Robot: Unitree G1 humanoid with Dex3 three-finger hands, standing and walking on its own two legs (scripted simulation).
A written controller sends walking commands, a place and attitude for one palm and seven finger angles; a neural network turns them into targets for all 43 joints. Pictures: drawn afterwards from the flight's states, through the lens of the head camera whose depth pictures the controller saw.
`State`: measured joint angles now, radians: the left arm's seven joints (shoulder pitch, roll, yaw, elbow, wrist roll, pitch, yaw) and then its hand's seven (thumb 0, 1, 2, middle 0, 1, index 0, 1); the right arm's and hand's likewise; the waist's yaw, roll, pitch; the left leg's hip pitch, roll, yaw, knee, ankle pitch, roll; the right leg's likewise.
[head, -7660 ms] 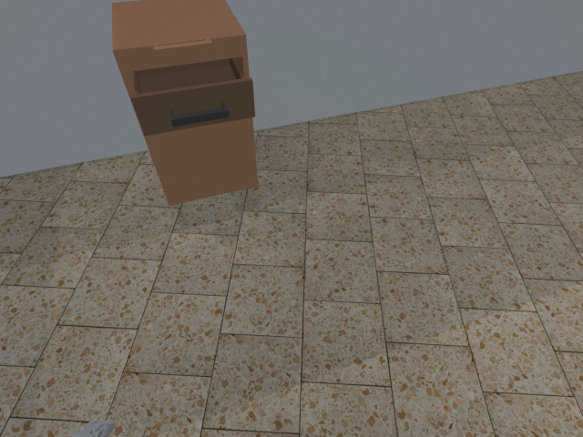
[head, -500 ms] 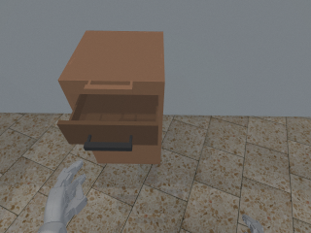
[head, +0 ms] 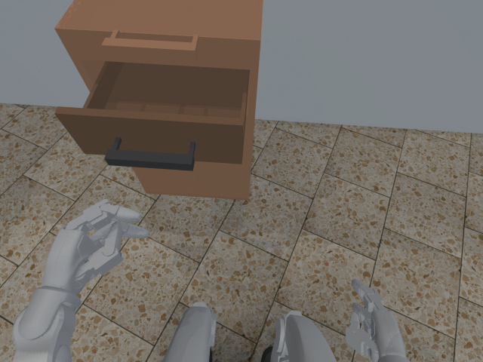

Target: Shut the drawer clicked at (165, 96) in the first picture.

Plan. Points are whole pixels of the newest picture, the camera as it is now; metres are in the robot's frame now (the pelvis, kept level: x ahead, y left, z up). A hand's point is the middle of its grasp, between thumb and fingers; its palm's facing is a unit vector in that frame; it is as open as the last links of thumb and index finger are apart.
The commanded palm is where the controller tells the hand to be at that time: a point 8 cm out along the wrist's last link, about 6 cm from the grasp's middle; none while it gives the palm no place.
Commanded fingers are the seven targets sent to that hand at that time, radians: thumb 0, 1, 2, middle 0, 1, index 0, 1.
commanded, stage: raise the hand and make a fist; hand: left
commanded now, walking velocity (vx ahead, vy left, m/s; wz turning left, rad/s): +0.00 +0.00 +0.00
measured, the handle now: (152, 151) +0.52 +0.24 -0.06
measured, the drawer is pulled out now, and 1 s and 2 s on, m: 0.17 0.17 0.17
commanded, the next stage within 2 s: bring the fist close to the handle in 1.18 s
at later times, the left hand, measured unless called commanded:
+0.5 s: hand (129, 237) +0.29 +0.19 +0.04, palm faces -0.06 -1.00 -0.01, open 3.1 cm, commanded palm +0.28 +0.25 +0.04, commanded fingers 0.00 0.90 0.90 -1.40 -1.60 -1.40 -1.60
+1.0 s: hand (141, 218) +0.32 +0.18 +0.04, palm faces -0.05 -1.00 -0.03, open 3.3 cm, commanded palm +0.30 +0.24 +0.04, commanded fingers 0.00 0.90 0.90 -1.40 -1.60 -1.40 -1.60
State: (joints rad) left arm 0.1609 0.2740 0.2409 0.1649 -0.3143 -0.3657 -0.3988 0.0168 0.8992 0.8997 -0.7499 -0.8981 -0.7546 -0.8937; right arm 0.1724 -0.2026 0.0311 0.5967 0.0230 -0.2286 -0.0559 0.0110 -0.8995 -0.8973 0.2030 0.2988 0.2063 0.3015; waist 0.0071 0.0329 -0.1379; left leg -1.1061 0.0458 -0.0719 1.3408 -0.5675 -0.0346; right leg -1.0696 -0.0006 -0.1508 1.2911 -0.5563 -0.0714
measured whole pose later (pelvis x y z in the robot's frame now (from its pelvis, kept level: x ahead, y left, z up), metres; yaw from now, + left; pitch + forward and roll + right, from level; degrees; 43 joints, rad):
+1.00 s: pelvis +0.02 +0.03 +0.01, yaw -1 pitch +21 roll -2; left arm 0.07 0.20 0.11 0.21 -0.18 -0.41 -0.15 0.02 0.90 0.90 -1.40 -1.60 -1.40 -1.60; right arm 0.23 -0.24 0.00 0.53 0.00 -0.05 -0.01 0.01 -0.90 -0.90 0.20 0.30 0.20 0.30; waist -0.03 0.02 -0.16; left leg -1.07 0.03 0.00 1.28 -0.57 0.02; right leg -1.06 -0.02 -0.08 1.24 -0.55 -0.02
